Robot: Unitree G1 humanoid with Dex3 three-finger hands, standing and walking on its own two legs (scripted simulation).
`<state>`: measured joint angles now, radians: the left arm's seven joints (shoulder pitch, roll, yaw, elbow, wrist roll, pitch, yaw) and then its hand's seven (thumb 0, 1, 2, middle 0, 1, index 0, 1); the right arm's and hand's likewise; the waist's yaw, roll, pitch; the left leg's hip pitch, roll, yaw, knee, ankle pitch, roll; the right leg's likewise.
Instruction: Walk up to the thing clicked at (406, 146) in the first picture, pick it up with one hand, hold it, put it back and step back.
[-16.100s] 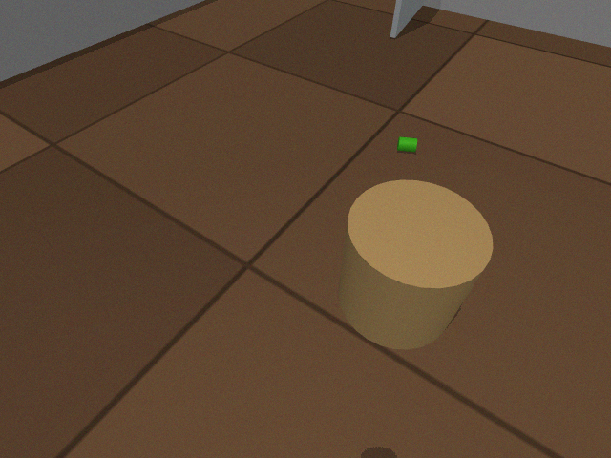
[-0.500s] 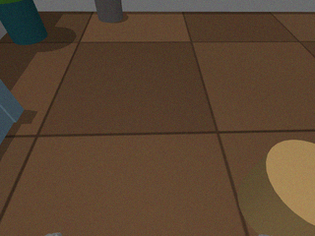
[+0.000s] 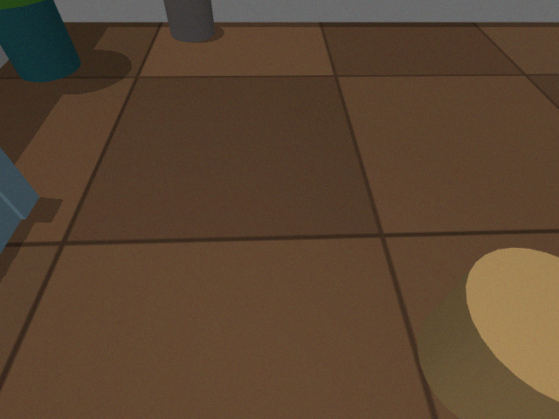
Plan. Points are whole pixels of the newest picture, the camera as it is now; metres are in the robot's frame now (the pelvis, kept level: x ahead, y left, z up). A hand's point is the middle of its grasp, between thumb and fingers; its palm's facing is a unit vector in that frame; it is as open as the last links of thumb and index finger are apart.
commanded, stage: stand
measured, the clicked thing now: out of the picture +0.82 -1.56 -0.75
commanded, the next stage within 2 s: none
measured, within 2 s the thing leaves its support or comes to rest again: neither
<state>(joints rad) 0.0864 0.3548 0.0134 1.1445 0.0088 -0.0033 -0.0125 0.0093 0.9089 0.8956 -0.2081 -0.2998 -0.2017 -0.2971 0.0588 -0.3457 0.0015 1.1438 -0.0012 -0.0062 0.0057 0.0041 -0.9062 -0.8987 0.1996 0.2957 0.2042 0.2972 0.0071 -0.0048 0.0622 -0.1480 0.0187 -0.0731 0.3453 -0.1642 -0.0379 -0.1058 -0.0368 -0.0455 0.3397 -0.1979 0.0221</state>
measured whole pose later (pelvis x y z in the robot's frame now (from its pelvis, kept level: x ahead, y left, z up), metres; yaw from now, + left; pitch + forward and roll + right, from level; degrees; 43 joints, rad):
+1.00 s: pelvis +0.01 -0.01 +0.00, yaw -1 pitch -1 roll +0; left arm 0.10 0.36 0.00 1.13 0.01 -0.01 -0.01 0.01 0.91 0.90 -0.21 -0.30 -0.20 -0.30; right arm 0.09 -0.35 0.01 1.14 0.00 -0.01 0.01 0.00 -0.91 -0.90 0.20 0.30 0.20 0.30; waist 0.00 0.00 0.05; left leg -0.13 0.04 -0.06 0.32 -0.17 -0.05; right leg -0.10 -0.02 -0.03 0.34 -0.21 0.01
